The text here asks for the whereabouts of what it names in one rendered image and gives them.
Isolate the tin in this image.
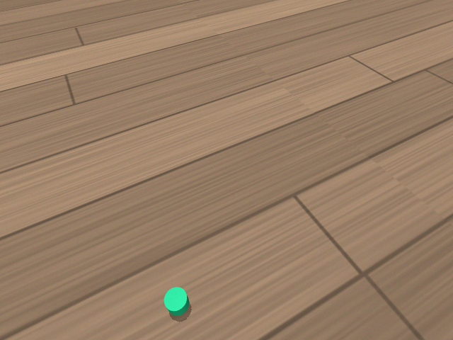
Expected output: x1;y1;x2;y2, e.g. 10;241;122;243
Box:
164;287;189;316

